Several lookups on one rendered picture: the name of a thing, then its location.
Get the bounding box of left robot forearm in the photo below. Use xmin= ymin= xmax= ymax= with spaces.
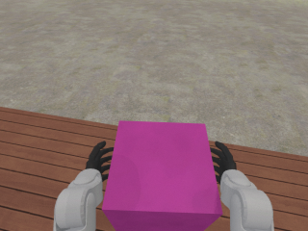
xmin=53 ymin=168 xmax=103 ymax=231

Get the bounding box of left robot hand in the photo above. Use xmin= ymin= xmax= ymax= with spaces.
xmin=85 ymin=141 xmax=114 ymax=182

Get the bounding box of right robot hand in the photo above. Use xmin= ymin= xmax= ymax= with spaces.
xmin=210 ymin=141 xmax=237 ymax=184

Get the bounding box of carton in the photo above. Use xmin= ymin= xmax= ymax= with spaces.
xmin=102 ymin=120 xmax=223 ymax=231

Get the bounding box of right robot forearm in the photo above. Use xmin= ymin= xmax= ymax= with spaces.
xmin=219 ymin=169 xmax=274 ymax=231

